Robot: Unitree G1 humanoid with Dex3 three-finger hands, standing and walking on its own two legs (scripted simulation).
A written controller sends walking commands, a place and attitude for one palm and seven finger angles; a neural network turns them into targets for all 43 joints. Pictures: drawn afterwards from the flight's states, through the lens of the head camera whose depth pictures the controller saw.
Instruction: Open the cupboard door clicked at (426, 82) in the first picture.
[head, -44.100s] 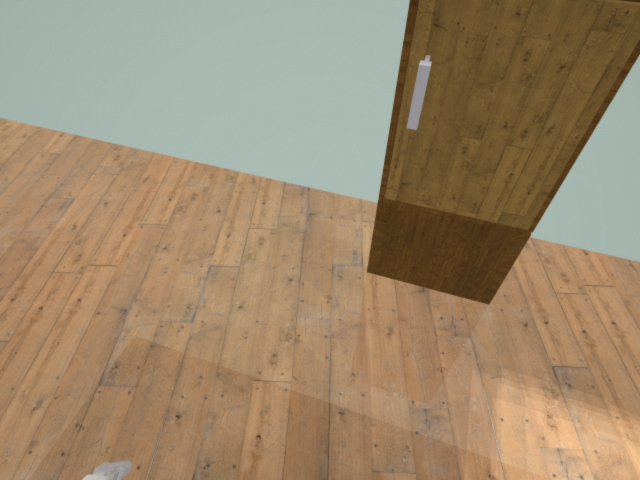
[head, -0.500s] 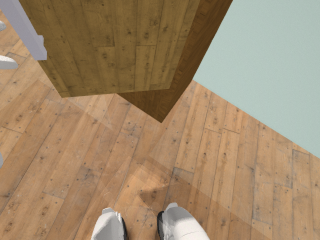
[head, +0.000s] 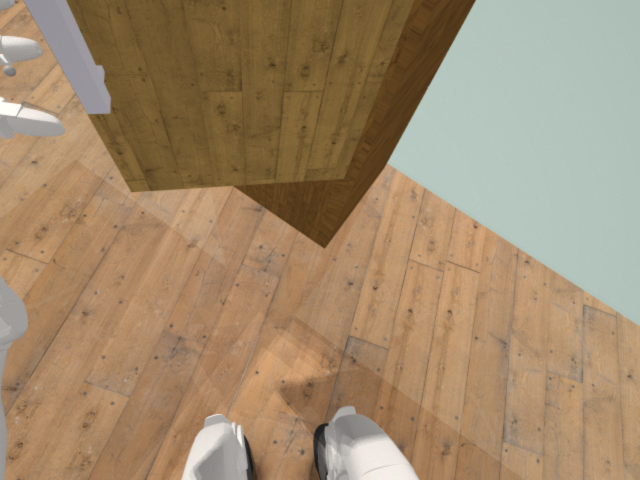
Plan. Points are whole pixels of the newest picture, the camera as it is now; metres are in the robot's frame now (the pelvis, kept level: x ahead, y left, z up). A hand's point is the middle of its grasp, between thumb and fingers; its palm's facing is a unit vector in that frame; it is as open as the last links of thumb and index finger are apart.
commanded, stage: slide the fingers in behind the handle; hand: left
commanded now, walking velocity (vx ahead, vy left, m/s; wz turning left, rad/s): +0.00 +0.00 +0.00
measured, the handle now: (73, 37) +0.60 +0.21 +0.10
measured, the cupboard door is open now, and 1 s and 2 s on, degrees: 44 43 43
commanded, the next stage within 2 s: close the thumb around the handle in 1.40 s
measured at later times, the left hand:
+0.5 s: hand (54, 65) +0.56 +0.22 +0.10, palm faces +0.04 -1.00 -0.02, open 14.0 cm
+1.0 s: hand (94, 63) +0.56 +0.19 +0.10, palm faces +0.07 -1.00 -0.02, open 14.0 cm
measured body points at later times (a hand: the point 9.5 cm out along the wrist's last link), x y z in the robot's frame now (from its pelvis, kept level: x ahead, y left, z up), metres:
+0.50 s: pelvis +0.01 +0.00 +0.00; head +0.17 +0.03 +0.42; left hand +0.55 +0.28 +0.10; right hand -0.04 -0.26 -0.09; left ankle +0.02 +0.09 -0.67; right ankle +0.01 -0.14 -0.67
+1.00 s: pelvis +0.01 -0.02 +0.00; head +0.16 +0.00 +0.42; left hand +0.55 +0.24 +0.10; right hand -0.02 -0.28 -0.10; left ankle +0.02 +0.09 -0.67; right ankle +0.01 -0.14 -0.67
